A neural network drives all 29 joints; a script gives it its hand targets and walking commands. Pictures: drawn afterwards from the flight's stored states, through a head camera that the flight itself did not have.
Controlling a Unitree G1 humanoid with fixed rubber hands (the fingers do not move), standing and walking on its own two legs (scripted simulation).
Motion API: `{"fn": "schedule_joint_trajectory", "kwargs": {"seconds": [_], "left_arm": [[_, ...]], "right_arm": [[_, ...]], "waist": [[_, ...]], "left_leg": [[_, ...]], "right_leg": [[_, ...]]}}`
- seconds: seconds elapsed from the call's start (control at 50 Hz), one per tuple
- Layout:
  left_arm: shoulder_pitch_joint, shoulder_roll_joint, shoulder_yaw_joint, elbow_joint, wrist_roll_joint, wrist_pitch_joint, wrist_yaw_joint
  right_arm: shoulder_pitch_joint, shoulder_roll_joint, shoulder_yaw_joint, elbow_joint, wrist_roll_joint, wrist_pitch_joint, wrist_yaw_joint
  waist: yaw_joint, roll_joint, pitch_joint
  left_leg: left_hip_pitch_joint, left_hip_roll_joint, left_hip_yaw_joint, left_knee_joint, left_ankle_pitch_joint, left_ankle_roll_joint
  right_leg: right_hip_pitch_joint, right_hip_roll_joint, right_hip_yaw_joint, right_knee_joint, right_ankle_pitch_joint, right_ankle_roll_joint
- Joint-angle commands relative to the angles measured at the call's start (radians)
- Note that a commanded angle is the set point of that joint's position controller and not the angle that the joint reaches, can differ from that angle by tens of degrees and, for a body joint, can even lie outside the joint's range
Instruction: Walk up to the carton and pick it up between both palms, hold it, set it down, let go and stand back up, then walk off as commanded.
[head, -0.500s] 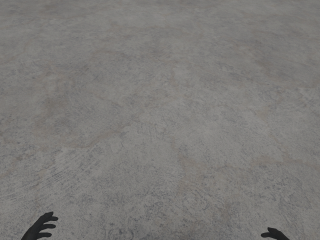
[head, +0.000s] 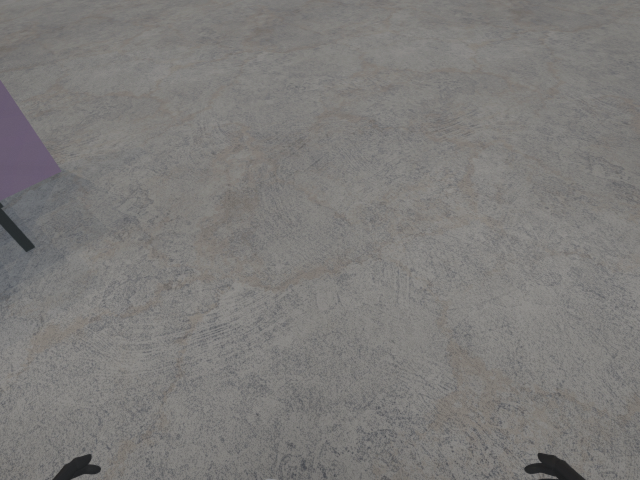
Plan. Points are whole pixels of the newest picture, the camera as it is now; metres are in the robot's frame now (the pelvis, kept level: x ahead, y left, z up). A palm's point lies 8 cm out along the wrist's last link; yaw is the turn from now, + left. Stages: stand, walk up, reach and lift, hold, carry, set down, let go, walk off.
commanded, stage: walk up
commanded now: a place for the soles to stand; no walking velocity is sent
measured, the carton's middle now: out of the picture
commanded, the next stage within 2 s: none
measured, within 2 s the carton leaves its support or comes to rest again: neither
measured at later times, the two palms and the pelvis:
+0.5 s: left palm out of the picture +0.08 +0.43 -0.09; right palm (469, 394) +0.25 -0.19 -0.06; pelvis +0.07 +0.08 +0.00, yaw +15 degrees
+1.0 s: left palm out of the picture +0.13 +0.45 -0.05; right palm (391, 283) +0.46 -0.11 -0.09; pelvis +0.22 +0.10 +0.00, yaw +26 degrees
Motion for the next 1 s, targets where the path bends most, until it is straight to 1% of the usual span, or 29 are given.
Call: {"fn": "schedule_joint_trajectory", "kwargs": {"seconds": [0.0, 0.04, 0.1, 0.16, 0.18, 0.2, 0.22, 0.24, 0.26, 0.28, 0.3, 0.34, 0.36, 0.4, 0.48, 0.54, 0.56, 0.6, 0.62, 0.64, 0.66, 0.68, 0.7, 0.72, 0.76, 0.78, 0.8, 0.88, 0.98], "left_arm": [[-0.033, 0.254, 0.158, -0.062, 0.034, -0.027, -0.006], [-0.001, 0.269, 0.164, -0.056, 0.032, -0.029, -0.013], [-0.009, 0.285, 0.168, -0.068, 0.034, -0.034, -0.022], [-0.087, 0.298, 0.167, -0.083, 0.039, -0.034, -0.030], [-0.114, 0.293, 0.161, -0.080, 0.038, -0.030, -0.032], [-0.091, 0.261, 0.145, -0.069, 0.044, -0.024, -0.035], [-0.033, 0.203, 0.119, -0.051, 0.036, -0.015, -0.040], [-0.010, 0.160, 0.102, -0.054, 0.017, -0.008, -0.044], [-0.043, 0.182, 0.104, -0.058, 0.011, -0.007, -0.042], [-0.053, 0.229, 0.108, -0.063, 0.011, -0.013, -0.040], [-0.058, 0.242, 0.104, -0.051, 0.011, -0.016, -0.040], [-0.018, 0.230, 0.102, -0.020, 0.003, -0.024, -0.038], [-0.001, 0.218, 0.100, -0.010, 0.002, -0.027, -0.034], [0.011, 0.201, 0.095, -0.007, 0.003, -0.028, -0.027], [-0.001, 0.196, 0.094, -0.006, 0.010, -0.032, -0.013], [-0.001, 0.183, 0.093, -0.002, 0.011, -0.052, -0.005], [0.009, 0.178, 0.092, 0.000, 0.010, -0.059, -0.001], [0.112, 0.171, 0.097, 0.035, 0.013, -0.073, 0.013], [0.195, 0.202, 0.112, 0.061, 0.013, -0.075, 0.021], [0.271, 0.274, 0.138, 0.067, 0.018, -0.075, 0.024], [0.252, 0.348, 0.169, 0.050, 0.034, -0.070, 0.031], [0.135, 0.358, 0.171, 0.004, 0.035, -0.066, 0.034], [0.030, 0.360, 0.169, -0.029, 0.034, -0.066, 0.031], [-0.002, 0.336, 0.159, -0.028, 0.030, -0.069, 0.025], [-0.015, 0.266, 0.139, -0.026, 0.029, -0.081, 0.019], [0.003, 0.257, 0.133, -0.024, 0.027, -0.082, 0.017], [0.011, 0.252, 0.130, -0.017, 0.027, -0.082, 0.016], [0.048, 0.237, 0.133, -0.014, 0.018, -0.077, 0.002], [0.098, 0.259, 0.134, -0.017, 0.010, -0.069, -0.012]], "right_arm": [[-0.056, -0.162, -0.115, -0.040, 0.019, -0.003, 0.020], [-0.081, -0.159, -0.115, -0.042, 0.013, -0.011, 0.019], [-0.088, -0.159, -0.121, -0.051, 0.013, -0.026, 0.019], [-0.017, -0.169, -0.132, -0.034, 0.015, -0.037, 0.012], [0.022, -0.168, -0.134, -0.015, 0.014, -0.042, 0.008], [0.061, -0.182, -0.141, 0.014, 0.016, -0.045, 0.000], [0.071, -0.222, -0.152, 0.028, 0.012, -0.044, -0.013], [0.037, -0.282, -0.167, 0.018, 0.004, -0.043, -0.025], [-0.028, -0.320, -0.171, -0.013, 0.012, -0.039, -0.030], [-0.028, -0.320, -0.169, -0.020, 0.032, -0.034, -0.029], [-0.043, -0.291, -0.164, -0.028, 0.033, -0.031, -0.030], [-0.059, -0.235, -0.149, -0.039, 0.028, -0.031, -0.037], [-0.049, -0.226, -0.147, -0.044, 0.027, -0.033, -0.040], [-0.032, -0.214, -0.143, -0.048, 0.028, -0.038, -0.042], [-0.045, -0.216, -0.139, -0.052, 0.029, -0.037, -0.037], [-0.079, -0.208, -0.131, -0.062, 0.028, -0.042, -0.029], [-0.095, -0.208, -0.128, -0.066, 0.027, -0.045, -0.027], [-0.152, -0.194, -0.118, -0.080, 0.038, -0.046, -0.022], [-0.160, -0.168, -0.113, -0.089, 0.042, -0.049, -0.023], [-0.159, -0.127, -0.103, -0.104, 0.044, -0.053, -0.025], [-0.119, -0.094, -0.094, -0.092, 0.027, -0.051, -0.026], [-0.052, -0.152, -0.107, -0.060, 0.005, -0.042, -0.031], [0.009, -0.187, -0.118, -0.033, -0.001, -0.034, -0.026], [-0.008, -0.218, -0.129, -0.024, 0.002, -0.037, -0.022], [-0.003, -0.216, -0.139, 0.003, 0.014, -0.043, -0.015], [-0.007, -0.197, -0.136, 0.007, 0.026, -0.046, -0.011], [-0.012, -0.176, -0.131, 0.001, 0.033, -0.048, -0.005], [-0.083, -0.141, -0.120, -0.017, 0.037, -0.042, 0.005], [-0.184, -0.134, -0.115, -0.037, 0.035, -0.049, 0.003]], "waist": [[0.018, -0.094, 0.002], [0.042, -0.091, -0.015], [0.042, -0.082, -0.053], [-0.015, -0.094, -0.091], [-0.049, -0.066, -0.088], [-0.065, 0.039, -0.100], [-0.054, 0.196, -0.070], [-0.035, 0.337, 0.013], [-0.017, 0.273, 0.092], [-0.022, 0.240, 0.085], [-0.018, 0.195, 0.098], [-0.005, 0.139, 0.047], [-0.009, 0.140, 0.007], [-0.019, 0.137, -0.041], [-0.024, 0.146, -0.008], [-0.012, 0.141, 0.014], [-0.001, 0.137, 0.012], [0.060, 0.087, -0.050], [0.097, 0.021, -0.105], [0.144, -0.104, -0.148], [0.140, -0.169, -0.149], [0.069, -0.058, -0.085], [0.014, -0.042, -0.036], [0.006, -0.029, 0.013], [-0.013, -0.019, 0.073], [-0.004, -0.047, 0.075], [-0.001, -0.073, 0.072], [0.030, -0.103, 0.064], [0.073, -0.089, 0.122]], "left_leg": [[-0.112, 0.126, 0.085, -0.116, -0.006, -0.071], [-0.119, 0.150, 0.084, -0.166, -0.027, -0.069], [-0.052, 0.169, 0.078, -0.259, -0.045, -0.055], [0.108, 0.154, 0.109, -0.367, -0.081, -0.023], [0.185, 0.139, 0.119, -0.443, -0.045, -0.004], [0.290, 0.104, 0.078, -0.497, -0.077, 0.025], [0.343, 0.097, -0.037, -0.606, -0.203, 0.070], [0.349, 0.211, -0.331, -0.748, -0.357, 0.127], [0.317, 0.223, -0.478, -0.832, -0.461, 0.156], [0.318, 0.244, -0.498, -0.848, -0.478, 0.177], [0.334, 0.226, -0.463, -0.831, -0.427, 0.167], [0.398, 0.167, -0.343, -0.751, -0.236, 0.146], [0.434, 0.151, -0.299, -0.719, -0.143, 0.154], [0.493, 0.138, -0.264, -0.686, -0.002, 0.170], [0.407, 0.138, -0.281, -0.717, -0.096, 0.202], [0.314, 0.133, -0.260, -0.684, -0.045, 0.212], [0.273, 0.125, -0.242, -0.655, -0.019, 0.205], [0.166, 0.075, -0.171, -0.511, 0.032, 0.151], [0.074, 0.030, -0.134, -0.405, 0.015, 0.109], [-0.074, -0.044, -0.068, -0.247, -0.087, 0.063], [-0.209, -0.097, -0.018, -0.051, -0.255, 0.010], [-0.226, -0.025, -0.028, 0.073, -0.225, -0.009], [-0.218, 0.022, -0.023, 0.099, -0.204, -0.016], [-0.191, 0.063, -0.028, 0.073, -0.178, -0.009], [-0.147, 0.093, -0.027, 0.067, -0.050, -0.027], [-0.132, 0.089, -0.021, 0.065, 0.023, -0.037], [-0.128, 0.093, -0.003, 0.049, 0.076, -0.042], [-0.142, 0.114, 0.051, -0.069, 0.130, -0.053], [-0.174, 0.153, 0.086, -0.189, 0.122, -0.039]], "right_leg": [[0.178, -0.259, 0.132, -0.200, -0.288, -0.077], [0.232, -0.290, 0.121, -0.187, -0.267, -0.103], [0.249, -0.321, 0.090, -0.156, -0.211, -0.123], [0.155, -0.321, 0.046, -0.094, -0.259, -0.110], [0.095, -0.298, 0.016, -0.047, -0.301, -0.089], [0.016, -0.233, -0.028, 0.099, -0.317, -0.057], [-0.087, -0.133, -0.091, 0.272, -0.310, -0.024], [-0.278, -0.014, -0.114, 0.426, -0.351, 0.020], [-0.397, 0.044, -0.008, 0.480, -0.352, 0.043], [-0.390, 0.033, 0.043, 0.487, -0.341, 0.033], [-0.405, 0.014, 0.065, 0.495, -0.305, 0.031], [-0.379, 0.000, 0.089, 0.440, -0.253, 0.038], [-0.365, 0.003, 0.079, 0.410, -0.233, 0.044], [-0.360, 0.018, 0.058, 0.370, -0.212, 0.059], [-0.314, 0.023, 0.047, 0.287, -0.148, 0.064], [-0.200, 0.032, 0.047, 0.188, -0.107, 0.050], [-0.135, 0.039, 0.046, 0.134, -0.075, 0.041], [0.133, 0.054, 0.042, -0.047, 0.076, 0.026], [0.316, 0.009, 0.075, -0.082, 0.112, 0.019], [0.478, -0.130, 0.225, -0.131, 0.008, -0.021], [0.508, -0.383, 0.499, -0.179, -0.232, -0.085], [0.367, -0.470, 0.609, -0.258, -0.480, -0.116], [0.265, -0.471, 0.588, -0.304, -0.585, -0.130], [0.192, -0.444, 0.521, -0.295, -0.549, -0.131], [0.132, -0.322, 0.320, -0.275, -0.406, -0.082], [0.134, -0.273, 0.243, -0.265, -0.313, -0.059], [0.136, -0.248, 0.171, -0.254, -0.238, -0.054], [0.220, -0.220, 0.052, -0.241, -0.100, -0.075], [0.261, -0.255, 0.011, -0.199, 0.014, -0.115]]}}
